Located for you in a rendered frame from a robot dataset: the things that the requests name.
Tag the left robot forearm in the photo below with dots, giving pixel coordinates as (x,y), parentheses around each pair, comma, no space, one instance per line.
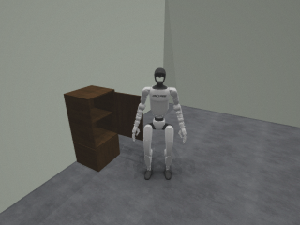
(180,118)

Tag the robot right hand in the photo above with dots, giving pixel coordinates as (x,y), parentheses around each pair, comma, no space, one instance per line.
(135,128)

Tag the right robot thigh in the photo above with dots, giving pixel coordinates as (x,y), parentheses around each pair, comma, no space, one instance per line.
(147,139)

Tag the left robot thigh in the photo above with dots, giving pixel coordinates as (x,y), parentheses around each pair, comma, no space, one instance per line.
(169,134)

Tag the cupboard door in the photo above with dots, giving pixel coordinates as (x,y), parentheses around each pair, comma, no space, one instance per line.
(126,107)

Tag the robot left upper arm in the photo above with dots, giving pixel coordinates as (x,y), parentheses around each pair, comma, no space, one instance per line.
(175,98)

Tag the robot left hand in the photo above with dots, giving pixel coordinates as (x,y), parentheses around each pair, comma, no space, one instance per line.
(183,131)

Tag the robot thigh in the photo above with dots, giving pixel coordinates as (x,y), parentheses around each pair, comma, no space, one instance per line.
(147,139)
(169,134)

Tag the robot right upper arm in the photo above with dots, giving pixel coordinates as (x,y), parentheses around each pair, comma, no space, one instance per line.
(144,95)

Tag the right robot forearm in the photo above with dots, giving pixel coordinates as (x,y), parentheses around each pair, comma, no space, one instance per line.
(138,116)

